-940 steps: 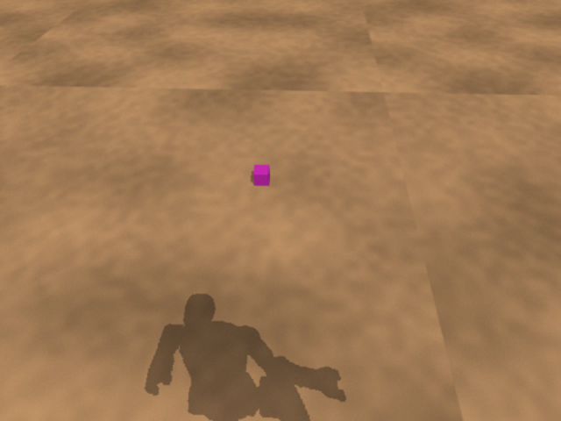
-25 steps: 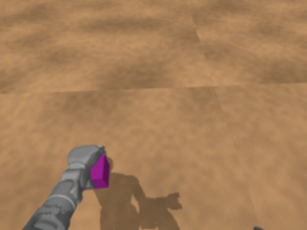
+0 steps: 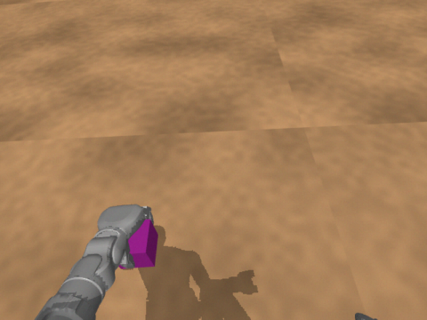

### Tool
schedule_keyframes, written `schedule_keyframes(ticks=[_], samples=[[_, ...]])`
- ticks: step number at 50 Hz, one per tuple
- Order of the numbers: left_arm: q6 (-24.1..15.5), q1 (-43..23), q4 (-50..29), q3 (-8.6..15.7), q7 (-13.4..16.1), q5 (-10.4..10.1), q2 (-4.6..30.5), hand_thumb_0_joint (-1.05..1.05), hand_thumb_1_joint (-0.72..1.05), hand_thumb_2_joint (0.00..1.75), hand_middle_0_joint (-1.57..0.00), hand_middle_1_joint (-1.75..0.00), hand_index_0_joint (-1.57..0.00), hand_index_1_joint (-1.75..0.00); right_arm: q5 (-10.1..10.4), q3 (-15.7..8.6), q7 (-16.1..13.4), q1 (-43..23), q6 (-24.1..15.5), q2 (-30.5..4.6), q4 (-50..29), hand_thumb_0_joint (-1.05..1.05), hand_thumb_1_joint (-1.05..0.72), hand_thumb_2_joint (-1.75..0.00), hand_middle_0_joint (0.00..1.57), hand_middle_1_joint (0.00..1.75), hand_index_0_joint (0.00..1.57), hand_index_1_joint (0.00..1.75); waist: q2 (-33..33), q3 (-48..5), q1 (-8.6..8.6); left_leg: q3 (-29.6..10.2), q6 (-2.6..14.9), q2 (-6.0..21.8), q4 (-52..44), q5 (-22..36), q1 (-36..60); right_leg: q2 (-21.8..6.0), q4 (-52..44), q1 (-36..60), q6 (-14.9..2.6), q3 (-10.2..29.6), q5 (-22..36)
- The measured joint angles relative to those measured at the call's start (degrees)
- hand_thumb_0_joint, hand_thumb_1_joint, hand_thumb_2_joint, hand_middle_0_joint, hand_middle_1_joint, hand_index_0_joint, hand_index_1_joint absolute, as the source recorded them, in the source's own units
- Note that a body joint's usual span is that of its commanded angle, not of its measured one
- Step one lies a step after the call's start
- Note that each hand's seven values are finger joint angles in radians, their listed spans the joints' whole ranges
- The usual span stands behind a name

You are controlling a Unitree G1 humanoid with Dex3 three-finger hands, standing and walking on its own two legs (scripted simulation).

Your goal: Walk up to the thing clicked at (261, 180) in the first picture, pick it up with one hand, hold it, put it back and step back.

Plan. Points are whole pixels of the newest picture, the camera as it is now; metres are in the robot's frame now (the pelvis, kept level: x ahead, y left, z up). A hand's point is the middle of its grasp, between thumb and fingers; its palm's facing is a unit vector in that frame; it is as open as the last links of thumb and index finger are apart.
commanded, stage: hold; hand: left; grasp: from above
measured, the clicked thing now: (135, 244) +0.31 +0.22 -0.09
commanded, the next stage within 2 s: crouch in 1.20 s
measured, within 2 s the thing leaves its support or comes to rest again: neither
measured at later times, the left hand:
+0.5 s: hand (128, 247) +0.28 +0.21 -0.04, palm faces -0.44 -0.05 -0.90, open 10.6 cm
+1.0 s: hand (124, 247) +0.28 +0.22 -0.03, palm faces -0.45 -0.05 -0.89, open 10.6 cm
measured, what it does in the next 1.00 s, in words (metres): stands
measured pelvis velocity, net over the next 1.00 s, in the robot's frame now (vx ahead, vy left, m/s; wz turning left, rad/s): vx -0.01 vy -0.01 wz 0.00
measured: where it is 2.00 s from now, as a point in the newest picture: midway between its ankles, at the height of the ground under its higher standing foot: outside the picture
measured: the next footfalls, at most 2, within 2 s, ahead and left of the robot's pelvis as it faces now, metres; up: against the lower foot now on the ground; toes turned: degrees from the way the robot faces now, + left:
none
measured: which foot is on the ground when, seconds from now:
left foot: down 0.00-1.00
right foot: down 0.00-1.00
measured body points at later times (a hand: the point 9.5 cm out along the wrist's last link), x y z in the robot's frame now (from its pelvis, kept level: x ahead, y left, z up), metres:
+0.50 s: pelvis -0.01 -0.01 +0.01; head +0.00 -0.03 +0.46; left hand +0.30 +0.21 +0.01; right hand +0.13 -0.27 -0.11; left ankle +0.00 +0.12 -0.73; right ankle +0.01 -0.14 -0.73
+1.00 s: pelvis -0.01 -0.01 +0.01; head +0.00 -0.03 +0.46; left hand +0.30 +0.22 +0.03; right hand +0.14 -0.26 -0.11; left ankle +0.00 +0.12 -0.73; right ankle +0.01 -0.14 -0.73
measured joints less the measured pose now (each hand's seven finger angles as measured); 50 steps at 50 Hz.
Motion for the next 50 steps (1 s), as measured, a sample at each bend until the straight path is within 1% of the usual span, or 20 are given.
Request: schedule_keyframes(ticks=[27, 38, 46, 50], samples=[[0.2, 3.0, -4.9, -0.5, -2.1, -0.4, 0.0, -0.01, -0.13, 0.60, -0.65, -0.64, -0.68, -0.60, 0.5, 0.8, -0.7, -2.5, 1.5, 0.0, -1.2, 0.01, -0.90, -0.89, 0.20, 0.30, 0.20, 0.29, 0.3, 1.7, 1.10, 0.0, -0.60, 0.0, -5.1, 3.1, 5.1, 0.2, -3.4, 4.3, -0.66, -0.1, 2.2], [-0.2, 3.9, -7.4, -0.2, -3.9, -1.0, 0.7, -0.01, -0.12, 0.59, -0.64, -0.64, -0.67, -0.61, 0.8, 1.1, -1.0, -3.2, 1.5, 0.1, -1.7, 0.01, -0.90, -0.89, 0.20, 0.30, 0.20, 0.29, 0.4, 2.4, 1.33, 0.1, -0.53, -0.1, -6.4, 3.8, 6.5, 0.2, -4.6, 5.6, -0.60, 0.0, 2.8], [-0.6, 4.3, -8.3, -0.2, -4.6, -0.6, 1.0, -0.01, -0.11, 0.59, -0.64, -0.65, -0.66, -0.61, 0.9, 1.2, -1.3, -3.4, 1.5, 0.3, -1.9, 0.01, -0.91, -0.89, 0.20, 0.30, 0.20, 0.29, 0.5, 2.6, 1.65, 0.2, -0.48, -0.2, -7.0, 3.9, 7.1, 0.1, -5.2, 6.2, -0.54, 0.1, 3.0], [-0.5, 4.1, -8.0, -0.1, -4.5, -0.8, 1.0, -0.01, -0.11, 0.59, -0.64, -0.65, -0.66, -0.61, 1.0, 1.3, -1.3, -3.3, 1.6, 0.4, -1.9, 0.01, -0.90, -0.89, 0.20, 0.30, 0.20, 0.29, 0.5, 2.5, 1.72, 0.2, -0.44, -0.2, -7.2, 4.0, 7.2, 0.1, -5.4, 6.3, -0.49, 0.1, 3.0]])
